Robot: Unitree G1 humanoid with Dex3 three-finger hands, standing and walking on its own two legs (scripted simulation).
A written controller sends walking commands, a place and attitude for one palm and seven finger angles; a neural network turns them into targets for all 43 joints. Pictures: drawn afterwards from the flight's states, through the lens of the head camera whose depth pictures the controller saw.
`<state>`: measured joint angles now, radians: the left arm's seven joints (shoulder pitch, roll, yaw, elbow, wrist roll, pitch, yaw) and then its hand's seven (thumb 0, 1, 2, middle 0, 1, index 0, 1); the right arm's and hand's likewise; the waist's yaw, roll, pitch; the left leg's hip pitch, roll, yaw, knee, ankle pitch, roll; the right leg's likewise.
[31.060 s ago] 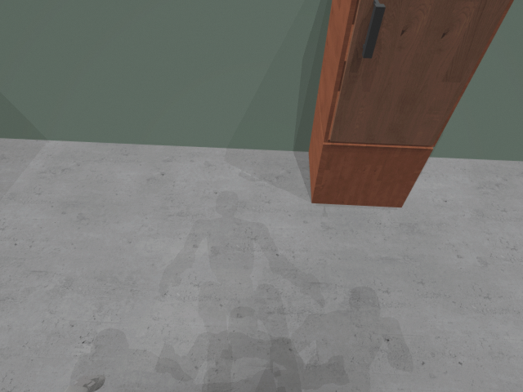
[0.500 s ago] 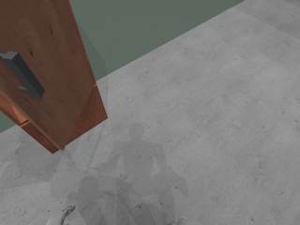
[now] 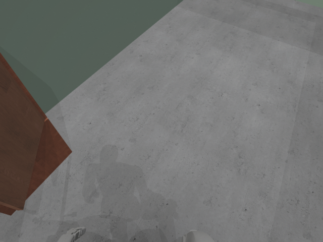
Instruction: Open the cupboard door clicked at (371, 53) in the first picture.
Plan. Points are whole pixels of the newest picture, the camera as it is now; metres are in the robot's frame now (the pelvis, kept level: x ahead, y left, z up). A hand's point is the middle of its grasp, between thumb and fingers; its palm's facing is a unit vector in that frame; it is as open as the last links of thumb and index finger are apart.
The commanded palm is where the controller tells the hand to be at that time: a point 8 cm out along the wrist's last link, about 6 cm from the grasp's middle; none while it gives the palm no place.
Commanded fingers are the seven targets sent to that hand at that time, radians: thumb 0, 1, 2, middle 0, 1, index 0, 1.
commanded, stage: walk to a spot facing it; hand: left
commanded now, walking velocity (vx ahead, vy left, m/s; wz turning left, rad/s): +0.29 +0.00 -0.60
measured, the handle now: out of the picture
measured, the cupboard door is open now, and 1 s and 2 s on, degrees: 39 39 39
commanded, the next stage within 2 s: turn to face it in 1.48 s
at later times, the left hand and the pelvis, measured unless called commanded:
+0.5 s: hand (108, 213) +0.21 +0.17 -0.20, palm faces -0.26 -0.95 -0.16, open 7.4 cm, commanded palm none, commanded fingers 0.00 0.90 0.90 -0.20 -0.30 -0.20 -0.30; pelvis +0.16 -0.01 -0.02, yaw -18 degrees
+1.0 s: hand (185, 115) +0.58 -0.07 -0.17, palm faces -0.54 -0.81 -0.20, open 7.3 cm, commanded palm none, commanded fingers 0.00 0.90 0.90 -0.20 -0.30 -0.20 -0.30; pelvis +0.36 -0.14 -0.01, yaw -30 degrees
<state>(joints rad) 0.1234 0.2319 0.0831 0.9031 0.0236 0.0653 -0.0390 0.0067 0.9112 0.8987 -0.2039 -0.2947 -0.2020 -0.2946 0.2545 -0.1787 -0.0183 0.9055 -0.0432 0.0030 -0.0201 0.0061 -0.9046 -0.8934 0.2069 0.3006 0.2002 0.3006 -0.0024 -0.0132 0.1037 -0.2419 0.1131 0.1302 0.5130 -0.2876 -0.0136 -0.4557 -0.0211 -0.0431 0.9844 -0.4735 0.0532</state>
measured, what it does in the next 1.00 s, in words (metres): walks ahead, turning right: right foot, then left foot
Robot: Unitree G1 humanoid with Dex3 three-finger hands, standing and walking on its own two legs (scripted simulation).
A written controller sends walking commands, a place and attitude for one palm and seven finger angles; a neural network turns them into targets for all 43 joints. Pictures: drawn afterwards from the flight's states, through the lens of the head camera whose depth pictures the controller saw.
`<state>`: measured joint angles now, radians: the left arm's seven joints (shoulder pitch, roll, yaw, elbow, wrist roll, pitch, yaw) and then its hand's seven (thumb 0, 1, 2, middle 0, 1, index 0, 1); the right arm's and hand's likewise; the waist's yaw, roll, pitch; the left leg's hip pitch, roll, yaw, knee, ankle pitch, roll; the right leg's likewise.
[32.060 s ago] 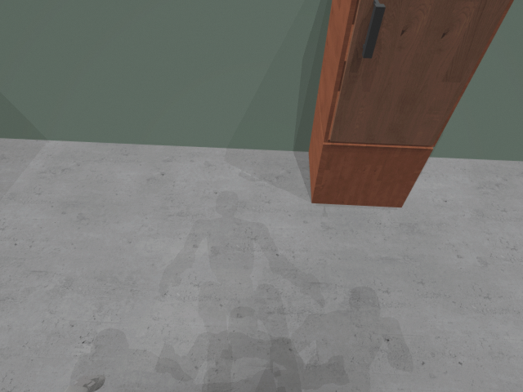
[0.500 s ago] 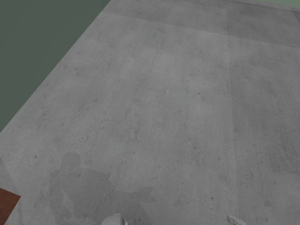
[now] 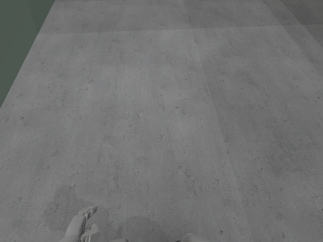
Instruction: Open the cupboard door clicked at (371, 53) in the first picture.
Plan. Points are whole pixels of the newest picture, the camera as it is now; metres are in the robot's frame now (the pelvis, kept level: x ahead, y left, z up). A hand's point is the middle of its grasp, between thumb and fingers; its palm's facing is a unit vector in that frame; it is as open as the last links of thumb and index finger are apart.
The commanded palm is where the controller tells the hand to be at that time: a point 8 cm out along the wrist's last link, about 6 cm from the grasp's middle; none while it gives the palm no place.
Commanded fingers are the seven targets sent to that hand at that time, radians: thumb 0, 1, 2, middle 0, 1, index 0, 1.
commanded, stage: walk to a spot facing it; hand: left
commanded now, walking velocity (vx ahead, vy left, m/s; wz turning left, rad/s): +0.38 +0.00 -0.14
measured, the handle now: out of the picture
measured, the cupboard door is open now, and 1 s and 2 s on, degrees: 39 39 39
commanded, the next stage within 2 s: turn to face it in 0.48 s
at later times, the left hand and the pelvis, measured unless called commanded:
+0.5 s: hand (95, 185) +0.30 +0.21 -0.16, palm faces -0.07 -0.99 -0.15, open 7.3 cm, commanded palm none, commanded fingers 0.00 0.90 0.90 -0.20 -0.30 -0.20 -0.30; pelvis +0.26 +0.03 +0.02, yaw -8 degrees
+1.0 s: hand (127, 115) +0.57 +0.13 -0.16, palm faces -0.04 -0.99 -0.15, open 7.2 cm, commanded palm none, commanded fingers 0.00 0.90 0.90 -0.20 -0.30 -0.20 -0.30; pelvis +0.44 -0.03 +0.01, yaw -1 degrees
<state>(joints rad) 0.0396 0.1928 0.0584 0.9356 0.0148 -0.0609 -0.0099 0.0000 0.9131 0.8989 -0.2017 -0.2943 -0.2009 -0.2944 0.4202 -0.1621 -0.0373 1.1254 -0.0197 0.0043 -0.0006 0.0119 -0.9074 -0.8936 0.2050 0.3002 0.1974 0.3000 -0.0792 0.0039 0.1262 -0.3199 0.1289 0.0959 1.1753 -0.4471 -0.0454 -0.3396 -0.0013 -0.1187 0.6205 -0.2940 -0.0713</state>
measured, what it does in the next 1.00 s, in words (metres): walks ahead: left foot, then right foot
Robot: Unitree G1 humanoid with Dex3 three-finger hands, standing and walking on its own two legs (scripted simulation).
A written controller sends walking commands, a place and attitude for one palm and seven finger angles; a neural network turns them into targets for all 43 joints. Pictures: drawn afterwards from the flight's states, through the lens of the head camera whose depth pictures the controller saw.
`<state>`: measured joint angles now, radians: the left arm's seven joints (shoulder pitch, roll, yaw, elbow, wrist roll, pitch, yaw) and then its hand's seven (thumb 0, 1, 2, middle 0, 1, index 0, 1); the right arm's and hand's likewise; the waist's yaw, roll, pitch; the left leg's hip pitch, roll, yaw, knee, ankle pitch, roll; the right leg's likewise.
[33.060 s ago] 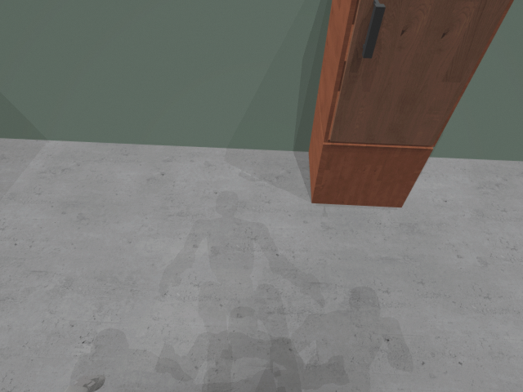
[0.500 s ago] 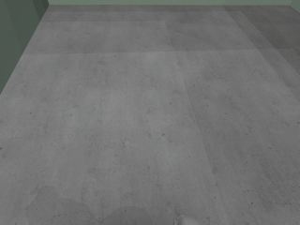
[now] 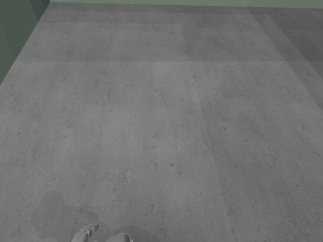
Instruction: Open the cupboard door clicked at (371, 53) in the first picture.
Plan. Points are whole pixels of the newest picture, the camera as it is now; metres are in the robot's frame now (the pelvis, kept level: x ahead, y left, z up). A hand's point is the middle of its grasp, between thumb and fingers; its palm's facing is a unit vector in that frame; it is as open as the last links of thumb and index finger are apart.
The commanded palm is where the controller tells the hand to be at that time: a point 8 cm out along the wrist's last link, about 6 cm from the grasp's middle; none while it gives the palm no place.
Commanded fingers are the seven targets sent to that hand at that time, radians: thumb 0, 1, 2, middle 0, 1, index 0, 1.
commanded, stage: turn to face it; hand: left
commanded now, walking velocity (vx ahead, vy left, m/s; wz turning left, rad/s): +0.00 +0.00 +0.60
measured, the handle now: out of the picture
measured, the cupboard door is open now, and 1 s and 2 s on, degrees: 39 39 39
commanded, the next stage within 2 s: none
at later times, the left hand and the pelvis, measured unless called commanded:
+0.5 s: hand out of the picture +0.10 +0.18 -0.14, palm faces +0.28 -0.90 -0.34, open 7.3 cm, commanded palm none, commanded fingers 0.00 0.90 0.90 -0.20 -0.30 -0.20 -0.30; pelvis +0.07 -0.05 +0.00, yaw +17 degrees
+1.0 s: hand out of the picture +0.03 +0.17 -0.17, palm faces +0.61 -0.74 -0.27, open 7.4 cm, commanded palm none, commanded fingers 0.00 0.90 0.90 -0.20 -0.30 -0.20 -0.30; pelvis +0.10 -0.05 +0.00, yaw +37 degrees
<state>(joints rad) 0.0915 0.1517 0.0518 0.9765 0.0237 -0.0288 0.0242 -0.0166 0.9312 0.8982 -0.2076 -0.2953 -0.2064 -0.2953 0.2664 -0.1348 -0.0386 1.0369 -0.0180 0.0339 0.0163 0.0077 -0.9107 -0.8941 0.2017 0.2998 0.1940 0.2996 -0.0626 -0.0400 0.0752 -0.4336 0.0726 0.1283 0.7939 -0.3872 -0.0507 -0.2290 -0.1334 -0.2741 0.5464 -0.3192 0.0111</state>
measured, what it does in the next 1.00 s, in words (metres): walks ahead, turning left: left foot, then right foot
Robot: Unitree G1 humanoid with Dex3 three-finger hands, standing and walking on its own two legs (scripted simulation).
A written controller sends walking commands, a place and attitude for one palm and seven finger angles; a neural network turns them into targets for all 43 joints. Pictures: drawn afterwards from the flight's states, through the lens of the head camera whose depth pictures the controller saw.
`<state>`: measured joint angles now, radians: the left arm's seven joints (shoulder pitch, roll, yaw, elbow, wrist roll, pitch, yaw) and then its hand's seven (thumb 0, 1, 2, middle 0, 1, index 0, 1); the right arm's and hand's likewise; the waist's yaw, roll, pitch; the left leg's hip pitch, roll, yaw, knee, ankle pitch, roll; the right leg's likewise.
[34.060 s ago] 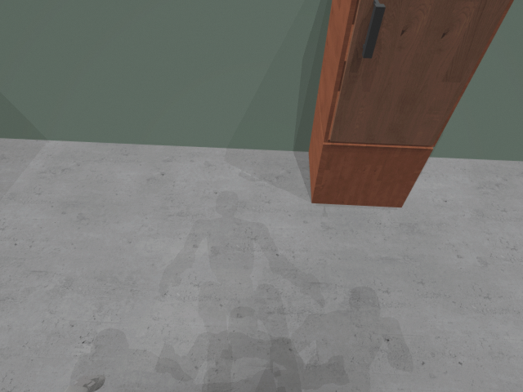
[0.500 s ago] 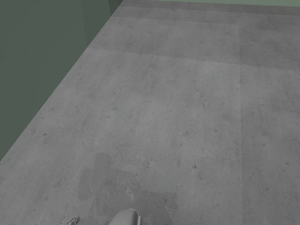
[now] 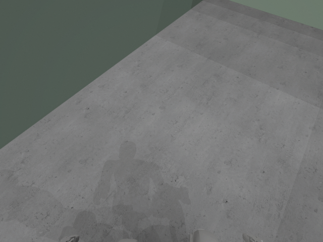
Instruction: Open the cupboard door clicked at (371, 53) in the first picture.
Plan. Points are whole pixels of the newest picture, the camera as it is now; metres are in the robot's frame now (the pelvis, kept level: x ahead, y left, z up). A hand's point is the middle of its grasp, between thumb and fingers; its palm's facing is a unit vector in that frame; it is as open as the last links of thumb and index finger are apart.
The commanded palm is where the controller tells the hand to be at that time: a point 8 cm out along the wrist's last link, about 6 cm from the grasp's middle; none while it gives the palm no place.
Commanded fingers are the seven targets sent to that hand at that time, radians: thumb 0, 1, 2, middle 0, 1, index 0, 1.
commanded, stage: turn to face it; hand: left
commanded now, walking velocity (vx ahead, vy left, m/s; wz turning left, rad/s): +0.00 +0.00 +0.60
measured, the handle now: out of the picture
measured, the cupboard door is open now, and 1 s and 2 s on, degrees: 39 39 39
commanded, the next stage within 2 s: none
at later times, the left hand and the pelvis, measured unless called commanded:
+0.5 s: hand out of the picture +0.02 +0.16 -0.16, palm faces +0.32 -0.91 -0.25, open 7.3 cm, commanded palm none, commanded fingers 0.00 0.90 0.90 -0.20 -0.30 -0.20 -0.30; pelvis +0.02 -0.05 +0.00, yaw +19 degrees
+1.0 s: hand out of the picture +0.00 +0.15 -0.14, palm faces +0.55 -0.77 -0.31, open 7.3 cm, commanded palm none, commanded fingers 0.00 0.90 0.90 -0.20 -0.30 -0.20 -0.30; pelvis +0.03 -0.08 +0.00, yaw +36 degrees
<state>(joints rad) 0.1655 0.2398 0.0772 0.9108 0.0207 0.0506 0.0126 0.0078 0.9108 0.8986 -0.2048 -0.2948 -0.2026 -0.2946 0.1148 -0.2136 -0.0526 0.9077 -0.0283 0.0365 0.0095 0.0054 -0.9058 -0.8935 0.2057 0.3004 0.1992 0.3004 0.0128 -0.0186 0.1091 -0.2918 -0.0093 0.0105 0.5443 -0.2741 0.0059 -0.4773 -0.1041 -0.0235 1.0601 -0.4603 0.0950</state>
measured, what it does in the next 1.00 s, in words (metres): steps on the spot, turning left: right foot, then left foot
